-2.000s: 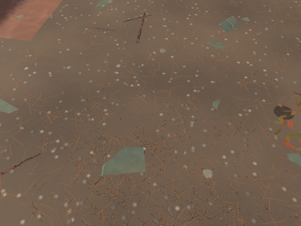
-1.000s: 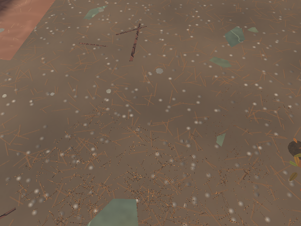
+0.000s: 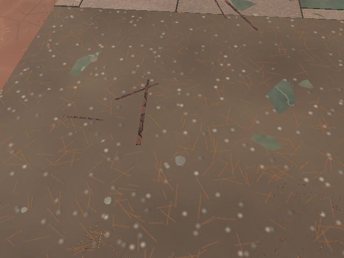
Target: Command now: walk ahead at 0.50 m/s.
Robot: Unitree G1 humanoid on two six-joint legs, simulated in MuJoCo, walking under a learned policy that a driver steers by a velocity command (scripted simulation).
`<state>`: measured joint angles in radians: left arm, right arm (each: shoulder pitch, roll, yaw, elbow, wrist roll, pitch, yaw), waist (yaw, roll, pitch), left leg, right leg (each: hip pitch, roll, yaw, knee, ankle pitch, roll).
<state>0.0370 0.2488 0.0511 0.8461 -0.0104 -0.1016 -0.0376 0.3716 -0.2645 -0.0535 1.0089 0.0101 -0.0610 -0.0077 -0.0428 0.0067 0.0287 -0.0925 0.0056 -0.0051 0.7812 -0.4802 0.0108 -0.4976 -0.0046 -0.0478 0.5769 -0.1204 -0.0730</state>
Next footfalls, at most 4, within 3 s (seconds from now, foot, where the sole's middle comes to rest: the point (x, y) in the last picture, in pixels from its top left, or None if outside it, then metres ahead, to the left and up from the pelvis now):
0.50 left None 0.45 0.14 -0.76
1.02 right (226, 205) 0.65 -0.20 -0.76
1.52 left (192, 162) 0.87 -0.08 -0.76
2.16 left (173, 165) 0.85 0.01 -0.76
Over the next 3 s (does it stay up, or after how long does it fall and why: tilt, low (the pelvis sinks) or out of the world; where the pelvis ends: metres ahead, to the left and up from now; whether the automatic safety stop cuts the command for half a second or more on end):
stays up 0.78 -0.10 0.01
